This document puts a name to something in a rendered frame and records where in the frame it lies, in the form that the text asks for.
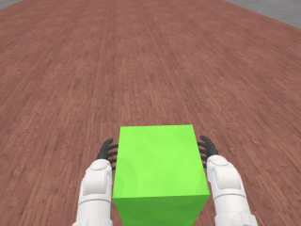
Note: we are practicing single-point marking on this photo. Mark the right robot forearm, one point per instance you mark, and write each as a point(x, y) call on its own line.
point(229, 194)

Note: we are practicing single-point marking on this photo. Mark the left robot forearm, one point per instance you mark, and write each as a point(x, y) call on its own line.
point(95, 197)

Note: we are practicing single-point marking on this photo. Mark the carton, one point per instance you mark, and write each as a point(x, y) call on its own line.
point(159, 177)

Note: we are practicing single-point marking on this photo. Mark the robot right hand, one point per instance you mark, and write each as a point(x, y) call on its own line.
point(210, 149)

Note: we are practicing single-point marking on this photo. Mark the robot left hand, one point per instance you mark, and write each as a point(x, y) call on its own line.
point(104, 152)

